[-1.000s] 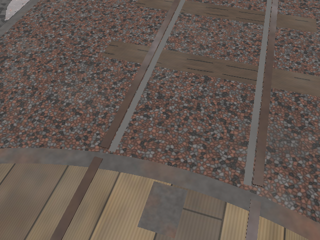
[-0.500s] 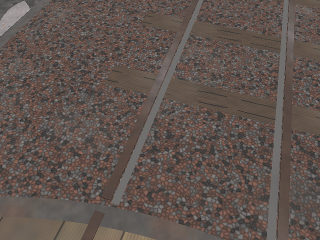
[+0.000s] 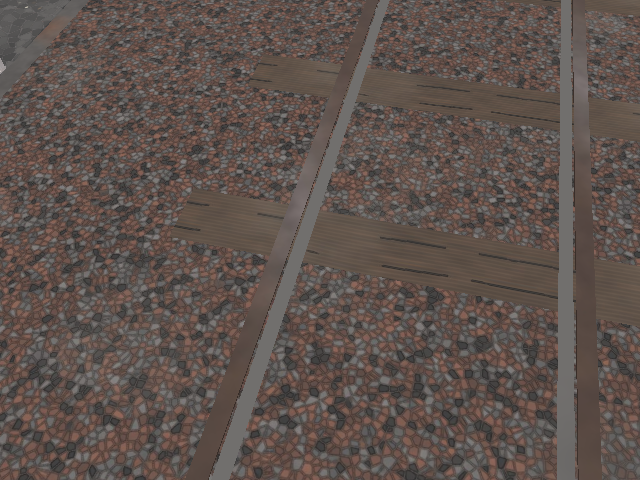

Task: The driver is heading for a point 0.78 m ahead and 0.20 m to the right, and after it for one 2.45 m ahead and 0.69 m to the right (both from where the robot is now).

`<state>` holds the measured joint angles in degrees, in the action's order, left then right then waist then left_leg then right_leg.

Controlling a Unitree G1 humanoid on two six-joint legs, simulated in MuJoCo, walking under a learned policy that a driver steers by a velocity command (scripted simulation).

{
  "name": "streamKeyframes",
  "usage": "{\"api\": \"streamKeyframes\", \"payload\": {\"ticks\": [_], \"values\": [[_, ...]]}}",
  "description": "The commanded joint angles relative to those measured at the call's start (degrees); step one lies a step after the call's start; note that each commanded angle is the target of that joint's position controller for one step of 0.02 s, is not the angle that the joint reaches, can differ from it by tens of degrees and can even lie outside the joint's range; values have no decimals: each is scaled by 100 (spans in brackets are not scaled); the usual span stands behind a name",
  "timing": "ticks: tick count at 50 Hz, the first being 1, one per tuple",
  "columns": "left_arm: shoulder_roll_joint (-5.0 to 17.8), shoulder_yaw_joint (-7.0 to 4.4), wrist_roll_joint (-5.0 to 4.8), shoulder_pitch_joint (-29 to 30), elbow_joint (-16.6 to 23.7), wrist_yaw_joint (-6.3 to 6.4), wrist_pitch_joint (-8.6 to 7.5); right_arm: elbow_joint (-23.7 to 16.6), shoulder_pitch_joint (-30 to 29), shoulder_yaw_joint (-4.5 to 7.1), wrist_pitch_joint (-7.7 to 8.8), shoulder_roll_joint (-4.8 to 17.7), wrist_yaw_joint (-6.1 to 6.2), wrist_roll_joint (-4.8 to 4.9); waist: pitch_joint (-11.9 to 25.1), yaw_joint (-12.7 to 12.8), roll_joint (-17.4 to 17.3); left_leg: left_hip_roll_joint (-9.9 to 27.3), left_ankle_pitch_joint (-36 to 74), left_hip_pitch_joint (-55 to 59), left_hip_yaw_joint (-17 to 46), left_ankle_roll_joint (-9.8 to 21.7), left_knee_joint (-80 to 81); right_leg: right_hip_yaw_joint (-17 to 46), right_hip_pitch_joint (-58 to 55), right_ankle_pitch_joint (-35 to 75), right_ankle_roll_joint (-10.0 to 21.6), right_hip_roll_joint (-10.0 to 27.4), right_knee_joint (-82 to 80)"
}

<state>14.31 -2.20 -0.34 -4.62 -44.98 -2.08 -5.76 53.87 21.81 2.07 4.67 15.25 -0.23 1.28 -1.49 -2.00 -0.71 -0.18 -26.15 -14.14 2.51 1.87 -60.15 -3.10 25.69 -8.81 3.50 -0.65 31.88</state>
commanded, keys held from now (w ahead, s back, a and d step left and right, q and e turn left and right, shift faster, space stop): w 0.24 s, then w+e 0.76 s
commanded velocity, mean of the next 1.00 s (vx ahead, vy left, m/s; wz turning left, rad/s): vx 0.50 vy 0.00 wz -0.32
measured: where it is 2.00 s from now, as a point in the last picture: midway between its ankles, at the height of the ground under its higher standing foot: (443, 255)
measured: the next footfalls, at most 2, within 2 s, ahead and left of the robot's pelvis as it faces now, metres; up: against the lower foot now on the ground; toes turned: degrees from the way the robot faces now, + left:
left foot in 0.46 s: +0.42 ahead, +0.15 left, +0.00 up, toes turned -4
right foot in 0.98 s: +0.62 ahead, -0.18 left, +0.00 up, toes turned -25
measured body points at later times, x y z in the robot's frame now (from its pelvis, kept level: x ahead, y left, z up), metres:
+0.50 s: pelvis +0.27 +0.04 +0.00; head +0.31 +0.05 +0.45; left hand +0.26 +0.31 -0.14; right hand +0.47 -0.21 -0.09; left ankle +0.39 +0.14 -0.73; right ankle +0.10 -0.09 -0.69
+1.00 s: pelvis +0.52 -0.04 -0.01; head +0.54 -0.07 +0.44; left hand +0.80 +0.12 -0.10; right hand +0.43 -0.32 -0.15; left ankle +0.39 +0.15 -0.71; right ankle +0.59 -0.16 -0.73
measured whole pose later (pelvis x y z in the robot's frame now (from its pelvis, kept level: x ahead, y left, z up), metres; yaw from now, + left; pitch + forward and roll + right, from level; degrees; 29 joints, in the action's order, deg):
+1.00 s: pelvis +0.52 -0.04 -0.01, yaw -22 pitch +1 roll +2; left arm 15.0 -4.5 -1.4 -4.0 -40.6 -2.7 -1.3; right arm 53.2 17.2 5.1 2.8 16.5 1.0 0.9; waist -2.5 -2.4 0.6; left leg 7.1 -25.8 1.3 -16.2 -3.3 -33.0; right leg -3.7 29.5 -7.8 6.3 1.1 36.3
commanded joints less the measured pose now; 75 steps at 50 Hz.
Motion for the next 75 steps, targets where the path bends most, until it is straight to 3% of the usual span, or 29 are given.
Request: {"api": "streamKeyframes", "payload": {"ticks": [1,3,6,13,19,21,22,23,24,25,26,28,32,39,44,47,49,50,51,52,53,54,56,60,64,70,73,74,75], "values": [[704,-194,1,-908,-8,36,26,-622,-507,169,229,746,20,39,566,488,333,612,599,-2768,157,93,-1131,2421,-2565,-88,1072,1712,-1777],[527,-147,76,-646,-14,-8,-30,-562,-294,192,72,534,65,-44,347,147,538,842,1048,-2077,186,51,-646,1796,-1661,344,952,1379,-2160],[705,-204,61,-834,-186,14,-105,-609,-362,189,-56,379,101,-84,186,44,452,897,1500,-2162,106,-86,-176,1295,-1383,1043,1073,1290,-2431],[888,-232,-34,-1541,-523,183,1,-1048,-1868,127,29,207,10,-96,-132,501,348,675,3238,-2358,-131,-173,2164,740,-1798,1116,811,1083,-2528],[1018,-295,-110,-1906,-735,265,170,-1362,-2487,147,193,401,-165,-36,-260,525,451,406,2679,-2080,-4,-90,3183,1274,-2550,1026,736,1462,-1900],[1097,-332,-112,-1737,-703,284,214,-1256,-2015,230,246,597,-161,-41,1,202,587,233,2319,-1208,-135,25,3359,1361,-2530,1648,615,1433,-1393],[998,-294,-87,-1667,-663,281,228,-1032,-1260,355,263,821,-118,-56,477,-160,496,149,2282,-103,-231,172,3466,1171,-2322,2195,465,1118,-581],[708,-185,-1,-1597,-517,269,217,-849,-221,473,275,1190,-54,-156,1346,-575,154,916,2374,1621,461,514,3172,912,-1366,1442,252,741,974],[11,5,-32,-2293,-391,254,112,-735,324,611,207,1733,-27,-223,2231,-373,-1333,2376,1706,3809,2785,1320,3480,382,886,-1132,-174,-175,3125],[392,-70,-154,-2273,-462,237,26,-751,372,481,184,1225,-35,-193,2469,-462,-1468,2523,1013,3777,3823,1459,4079,1082,1547,-2479,-172,-74,4025],[862,-209,-267,-1775,-346,243,16,-817,-58,368,184,852,-14,-155,1549,-433,-990,2326,872,3042,2919,1151,4176,1106,1934,-2094,-120,227,4322],[769,-252,-179,-1323,-260,285,88,-850,-799,255,180,492,-25,-147,637,-132,-479,1882,1435,1498,1615,869,4565,911,1616,-1228,-130,667,3922],[357,-273,-155,-1407,-159,257,377,-722,-1142,285,263,473,-28,-205,130,263,-515,1618,2245,418,345,863,5208,865,1109,-570,-189,911,3444],[263,-235,-79,-331,282,79,375,-515,-897,405,192,824,116,-186,-175,29,-222,1530,2778,761,-899,759,5350,551,1308,1054,-226,828,1495],[326,-214,-83,410,688,-78,396,-359,-542,495,25,1049,130,-42,-415,-173,-198,1798,2996,1627,-1223,622,5042,179,1414,568,-17,708,711],[574,-342,-77,61,761,-112,428,-387,-671,562,-92,1268,143,38,-40,177,-424,1805,5350,1906,-1486,440,3971,-294,537,-288,295,233,587],[1159,-688,-117,-1649,303,-21,453,-443,-750,507,-159,1172,156,34,871,1058,-171,1377,5708,1010,-1767,99,1571,-366,-1973,40,684,-306,65],[1826,-862,-143,-2160,193,105,491,-661,-589,335,-105,625,146,-208,1215,959,1080,845,2262,-1025,-1768,-245,-522,1859,-3604,-78,1234,994,-212],[2022,-803,-105,-1923,432,56,373,-920,-437,179,133,286,82,-171,2105,554,1608,-178,-895,-2636,-397,-395,-1888,5039,-4696,-1203,2205,2004,-1331],[1471,-636,-71,-1922,440,-7,280,-1037,-1158,290,309,789,14,73,1806,895,786,110,-529,-3284,238,-251,-2126,4709,-4580,-1144,1866,1956,-1691],[1231,-564,-63,-1725,417,-10,214,-1107,-1361,285,397,807,-8,146,1167,771,671,348,-6,-3448,158,-90,-1803,3836,-3947,-732,1634,1765,-1612],[1052,-508,-76,-1295,491,0,191,-1007,-1330,290,421,764,47,17,804,496,191,608,445,-3080,183,-63,-1298,3160,-3096,-186,1412,1489,-1575],[775,-402,4,-805,666,49,188,-936,-1173,372,293,854,66,-119,553,143,336,827,878,-2297,224,-123,-634,2489,-2017,625,1261,1164,-1772],[1018,-462,-48,-1087,612,198,138,-1114,-1535,328,115,594,82,-220,340,152,241,647,1629,-2275,72,-446,498,1988,-1527,1384,1288,939,-1983],[1022,-464,-78,-1404,521,294,190,-1363,-2337,240,151,417,17,-169,127,452,499,322,2931,-2056,63,-518,2189,1745,-1360,781,986,644,-1933],[923,-432,-74,-1814,264,329,230,-1533,-2701,217,284,554,-179,-98,27,663,665,218,3160,-1789,56,-275,3139,2073,-2053,549,847,1032,-1480],[1010,-451,-30,-1766,204,333,282,-1486,-2350,266,314,722,-200,-97,41,462,859,102,2329,-1488,-213,86,3284,2052,-2599,1951,705,1217,-1015],[963,-423,-23,-1690,223,330,299,-1324,-1826,347,323,867,-179,-125,364,196,782,-70,2340,-786,-389,277,3451,1795,-2678,3013,588,976,-374],[847,-352,28,-1628,298,328,305,-1157,-989,413,330,1069,-173,-182,1090,-165,576,321,2642,558,62,611,3204,1503,-2239,3078,427,709,812]]}}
